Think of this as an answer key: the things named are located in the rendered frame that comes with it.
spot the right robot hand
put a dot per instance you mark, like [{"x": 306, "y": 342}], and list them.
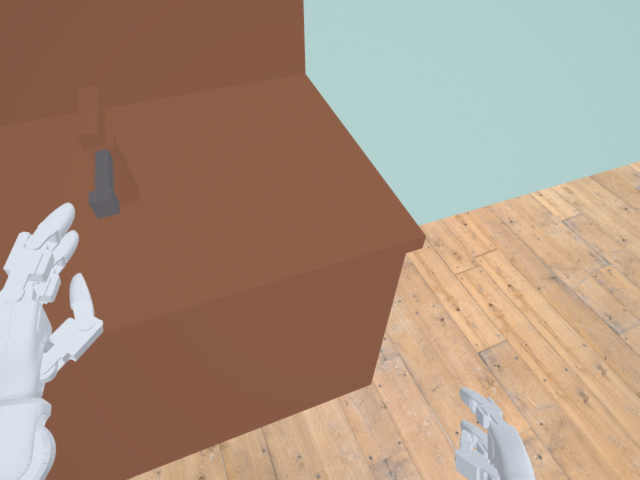
[{"x": 500, "y": 454}]

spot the left robot hand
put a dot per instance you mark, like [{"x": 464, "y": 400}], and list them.
[{"x": 33, "y": 269}]

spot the tap lever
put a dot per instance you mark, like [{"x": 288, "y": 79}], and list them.
[{"x": 103, "y": 200}]

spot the counter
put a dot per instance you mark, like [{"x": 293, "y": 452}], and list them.
[{"x": 253, "y": 266}]

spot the left robot forearm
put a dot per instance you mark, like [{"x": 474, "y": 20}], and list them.
[{"x": 27, "y": 447}]

